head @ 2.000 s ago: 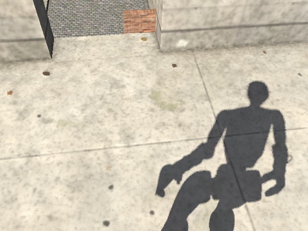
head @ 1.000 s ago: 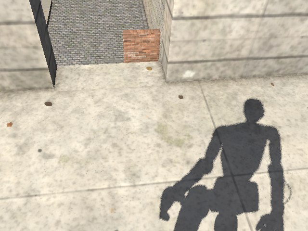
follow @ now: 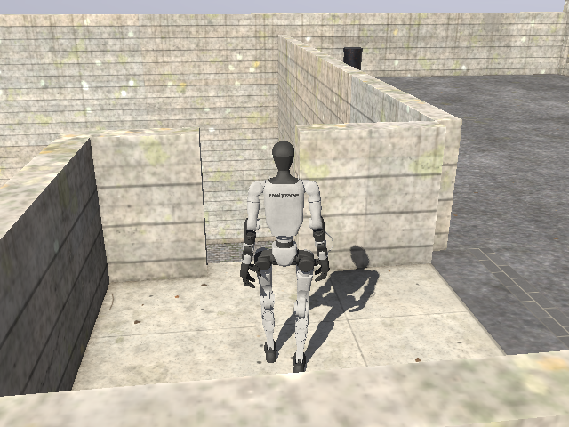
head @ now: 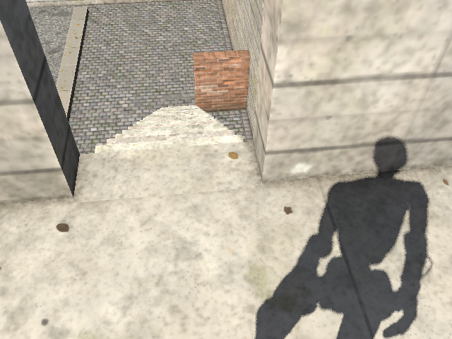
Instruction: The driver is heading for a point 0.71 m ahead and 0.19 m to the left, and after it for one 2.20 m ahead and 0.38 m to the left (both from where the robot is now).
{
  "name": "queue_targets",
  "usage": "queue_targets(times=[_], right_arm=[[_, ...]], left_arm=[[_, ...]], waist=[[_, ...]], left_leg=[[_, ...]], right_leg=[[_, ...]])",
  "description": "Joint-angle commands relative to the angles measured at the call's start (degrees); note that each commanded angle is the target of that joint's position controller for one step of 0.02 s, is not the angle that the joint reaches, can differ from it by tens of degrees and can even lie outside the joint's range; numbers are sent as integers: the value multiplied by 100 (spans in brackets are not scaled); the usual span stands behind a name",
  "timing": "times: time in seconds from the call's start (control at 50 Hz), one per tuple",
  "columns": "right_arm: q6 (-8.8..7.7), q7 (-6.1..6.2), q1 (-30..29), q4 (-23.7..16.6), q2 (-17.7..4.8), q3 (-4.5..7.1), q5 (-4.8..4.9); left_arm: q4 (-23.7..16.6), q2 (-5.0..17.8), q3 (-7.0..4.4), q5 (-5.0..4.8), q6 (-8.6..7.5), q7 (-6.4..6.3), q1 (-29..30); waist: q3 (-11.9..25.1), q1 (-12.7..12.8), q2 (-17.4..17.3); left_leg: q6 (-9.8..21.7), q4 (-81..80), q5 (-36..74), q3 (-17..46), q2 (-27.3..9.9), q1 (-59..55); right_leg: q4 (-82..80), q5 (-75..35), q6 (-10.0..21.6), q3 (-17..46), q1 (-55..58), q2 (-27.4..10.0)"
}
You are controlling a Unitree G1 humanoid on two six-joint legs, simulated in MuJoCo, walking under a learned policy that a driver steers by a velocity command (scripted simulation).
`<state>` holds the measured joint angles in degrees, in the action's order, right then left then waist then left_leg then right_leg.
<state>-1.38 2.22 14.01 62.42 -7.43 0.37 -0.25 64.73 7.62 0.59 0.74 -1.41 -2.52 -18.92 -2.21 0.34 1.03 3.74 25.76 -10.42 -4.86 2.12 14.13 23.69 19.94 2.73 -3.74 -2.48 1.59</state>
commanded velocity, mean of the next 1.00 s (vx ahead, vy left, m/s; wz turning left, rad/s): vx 0.28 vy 0.00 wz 0.00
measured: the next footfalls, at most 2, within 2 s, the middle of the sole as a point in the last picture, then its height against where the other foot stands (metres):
left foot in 0.58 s outside the picture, level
right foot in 1.10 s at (251, 333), level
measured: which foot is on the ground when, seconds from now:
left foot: down 0.00-0.34, up 0.36-0.56, down 0.58-1.00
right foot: down 0.00-0.60, up 0.62-1.00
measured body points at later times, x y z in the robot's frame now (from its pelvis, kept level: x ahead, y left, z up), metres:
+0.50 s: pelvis +0.06 +0.02 -0.01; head +0.06 +0.04 +0.44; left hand -0.07 +0.23 -0.16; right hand +0.08 -0.21 -0.15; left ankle +0.09 +0.11 -0.72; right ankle -0.08 -0.08 -0.74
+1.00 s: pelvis +0.28 +0.06 +0.00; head +0.30 +0.06 +0.45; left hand +0.44 +0.27 -0.13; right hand +0.18 -0.15 -0.15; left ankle +0.15 +0.13 -0.74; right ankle +0.45 -0.06 -0.70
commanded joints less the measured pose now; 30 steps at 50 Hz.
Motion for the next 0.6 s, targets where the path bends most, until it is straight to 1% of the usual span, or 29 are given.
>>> queue_targets(times=[0.02,0.1,0.22,0.24,0.28,0.3,0.32,0.34,0.36,0.38,0.4,0.42,0.44,0.48,0.5,0.52,0.54,0.56,0.58,0.6], right_arm=[[-20,11,390,4,-439,73,-3],[20,20,472,121,-412,59,-15],[51,25,598,262,-370,31,-18],[61,18,663,299,-352,29,-20],[103,-12,665,281,-493,104,-26],[112,-44,618,229,-511,132,-39],[95,-83,465,129,-457,131,-43],[55,-129,220,-10,-316,105,-49],[4,-173,-27,-165,-218,83,-110],[-51,-206,-188,-293,-271,98,-176],[-104,-236,-300,-403,-387,140,-172],[-151,-263,-376,-499,-485,183,-159],[-194,-290,-428,-582,-532,217,-135],[-246,-335,-550,-745,-527,258,-65],[-253,-357,-531,-794,-495,271,-46],[-254,-374,-337,-778,-438,281,-27],[-257,-377,181,-630,-362,300,-5],[-256,-352,953,-331,-456,390,7],[-280,-284,1885,-72,-797,536,-52],[-292,-217,2666,-43,-1492,683,-154]], left_arm=[[98,334,-42,-10,4,-47,-626],[151,283,-23,-8,42,-60,-608],[212,262,2,-10,51,-69,-643],[246,250,5,0,47,-61,-736],[245,370,-60,31,51,-37,-859],[211,417,-84,32,47,-21,-916],[197,476,-110,13,31,-11,-1070],[226,596,-156,-12,5,-13,-1282],[247,756,-222,-11,-23,-21,-1352],[244,795,-259,20,-60,-21,-1347],[244,786,-279,63,-106,-7,-1405],[252,791,-296,98,-154,8,-1464],[250,790,-307,107,-200,21,-1488],[212,821,-326,105,-267,43,-1418],[179,851,-335,100,-286,56,-1328],[135,882,-343,78,-296,71,-1178],[61,909,-342,32,-310,94,-907],[41,908,-330,30,-340,126,-869],[5,847,-295,37,-381,162,-844],[-283,437,-188,-47,-392,213,-940]], waist=[[-7,-13,-79],[-152,-26,-51],[-257,-48,-55],[-179,-37,-54],[-397,-6,29],[-627,38,157],[-904,136,298],[-1127,255,567],[-1381,292,781],[-1516,305,737],[-1483,318,604],[-1427,313,484],[-1349,285,386],[-1201,216,325],[-1128,146,352],[-1035,0,382],[-875,-315,348],[-547,-613,164],[-60,-1024,-292],[535,-1174,-1651]], left_leg=[[161,-359,1693,970,-839,-636],[125,-447,1414,955,-806,-554],[88,-536,1133,954,-774,-545],[103,-561,525,925,-698,-560],[216,-337,-1133,805,-455,-214],[267,-166,-1831,750,-362,171],[268,106,-2096,659,-260,724],[214,625,-1864,373,-80,1260],[151,1138,-1428,2,-62,1698],[144,1504,-1251,5,-267,2018],[140,1772,-1345,79,-373,2341],[127,1953,-1434,149,-459,2600],[107,1995,-1430,184,-523,2718],[75,1735,-1242,112,-504,2443],[80,1566,-1072,10,-422,2061],[105,1320,-837,-135,-298,1427],[161,916,-500,-338,-71,315],[216,721,-399,-459,234,-904],[389,436,-665,131,-142,-2082],[949,-947,-2309,3029,-1923,-2752]], right_leg=[[-472,-1241,81,568,-441,-665],[-541,-1164,83,575,-448,-695],[-610,-1065,89,598,-513,-732],[-668,-577,123,589,-496,-692],[-617,801,330,645,-691,-604],[-710,1467,489,869,-811,-707],[-936,1989,661,1221,-762,-923],[-1324,2350,854,1726,-574,-1294],[-1651,2388,1053,2168,-427,-1759],[-1726,1996,1197,2373,-304,-2048],[-1718,1504,1270,2410,-20,-2140],[-1650,941,1294,2336,289,-2163],[-1563,385,1263,2169,527,-2125],[-1424,-415,1108,1744,555,-1942],[-1324,-699,1019,1519,345,-1829],[-1141,-989,908,1247,-37,-1683],[-741,-1566,743,852,-675,-1439],[54,-2485,600,528,-1186,-1152],[1453,-2791,390,78,-1824,-799],[3754,-859,36,-439,-2922,-33]])
Keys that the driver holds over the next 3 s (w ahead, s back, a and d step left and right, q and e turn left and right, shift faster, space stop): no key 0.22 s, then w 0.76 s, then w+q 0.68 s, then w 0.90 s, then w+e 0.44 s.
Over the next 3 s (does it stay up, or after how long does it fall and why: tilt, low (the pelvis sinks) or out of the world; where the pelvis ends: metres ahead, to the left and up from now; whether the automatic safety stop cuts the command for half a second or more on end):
stays up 1.18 0.31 -0.01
